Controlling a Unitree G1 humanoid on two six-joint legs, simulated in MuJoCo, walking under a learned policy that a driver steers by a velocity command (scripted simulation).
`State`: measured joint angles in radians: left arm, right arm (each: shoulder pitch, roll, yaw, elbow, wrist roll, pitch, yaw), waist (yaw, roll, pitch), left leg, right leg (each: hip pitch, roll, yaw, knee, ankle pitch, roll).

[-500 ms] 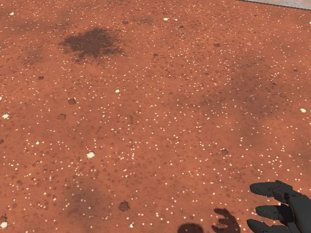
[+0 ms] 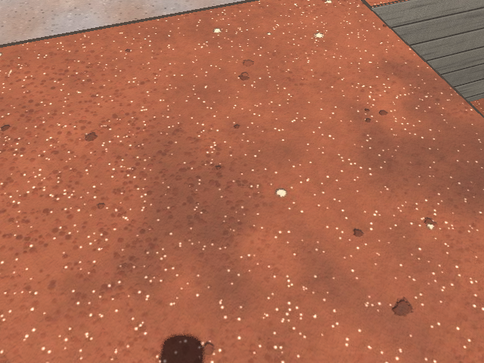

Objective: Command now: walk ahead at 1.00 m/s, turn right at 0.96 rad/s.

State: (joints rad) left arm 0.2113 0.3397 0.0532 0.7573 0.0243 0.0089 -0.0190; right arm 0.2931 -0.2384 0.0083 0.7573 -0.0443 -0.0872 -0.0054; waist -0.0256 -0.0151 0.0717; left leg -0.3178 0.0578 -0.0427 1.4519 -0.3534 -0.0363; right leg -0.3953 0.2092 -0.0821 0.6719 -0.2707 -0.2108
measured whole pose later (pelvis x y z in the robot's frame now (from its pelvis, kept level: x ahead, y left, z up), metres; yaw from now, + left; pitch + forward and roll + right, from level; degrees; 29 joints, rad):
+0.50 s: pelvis +0.36 +0.08 +0.03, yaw -28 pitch +0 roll +2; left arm 0.14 0.36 0.08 0.60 -0.03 0.04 0.02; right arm 0.16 -0.28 -0.05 0.68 -0.01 -0.06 -0.02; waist -0.02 -0.01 0.13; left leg -0.29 0.04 0.15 0.46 -0.17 0.00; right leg -0.61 -0.04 0.00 1.13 -0.42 0.07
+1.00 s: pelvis +0.45 +0.03 +0.02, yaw -33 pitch +0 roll +0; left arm 0.10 0.23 0.02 0.70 0.01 0.02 0.01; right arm 0.16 -0.27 -0.03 0.80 -0.02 0.02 -0.01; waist 0.00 0.01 0.03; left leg -0.27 0.04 0.01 0.57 -0.29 -0.03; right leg -0.36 0.03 0.01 0.56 -0.20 -0.02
